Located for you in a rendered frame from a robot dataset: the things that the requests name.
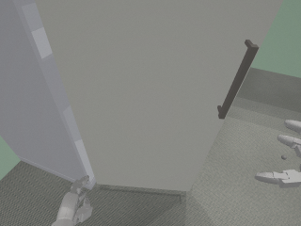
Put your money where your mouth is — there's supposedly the handle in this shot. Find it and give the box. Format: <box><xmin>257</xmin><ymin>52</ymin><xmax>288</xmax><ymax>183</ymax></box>
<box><xmin>217</xmin><ymin>40</ymin><xmax>259</xmax><ymax>120</ymax></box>

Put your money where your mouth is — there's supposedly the left robot hand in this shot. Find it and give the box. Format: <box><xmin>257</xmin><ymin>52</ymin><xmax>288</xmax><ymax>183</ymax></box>
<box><xmin>56</xmin><ymin>175</ymin><xmax>93</xmax><ymax>226</ymax></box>

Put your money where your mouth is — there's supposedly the right robot hand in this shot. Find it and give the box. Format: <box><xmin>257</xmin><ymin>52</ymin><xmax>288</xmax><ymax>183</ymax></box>
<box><xmin>254</xmin><ymin>120</ymin><xmax>301</xmax><ymax>188</ymax></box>

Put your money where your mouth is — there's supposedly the fridge door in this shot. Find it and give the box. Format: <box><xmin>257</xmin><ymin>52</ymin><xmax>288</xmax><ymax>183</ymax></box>
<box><xmin>35</xmin><ymin>0</ymin><xmax>283</xmax><ymax>192</ymax></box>

